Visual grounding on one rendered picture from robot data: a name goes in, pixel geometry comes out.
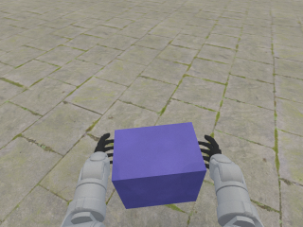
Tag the left robot hand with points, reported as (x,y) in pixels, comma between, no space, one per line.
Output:
(102,143)

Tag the robot left forearm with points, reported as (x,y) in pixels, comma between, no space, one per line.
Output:
(88,203)

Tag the robot right forearm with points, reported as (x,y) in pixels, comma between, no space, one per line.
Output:
(234,204)

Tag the carton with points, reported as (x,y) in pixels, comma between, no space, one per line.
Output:
(157,165)

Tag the right robot hand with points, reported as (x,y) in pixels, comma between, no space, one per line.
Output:
(213,148)

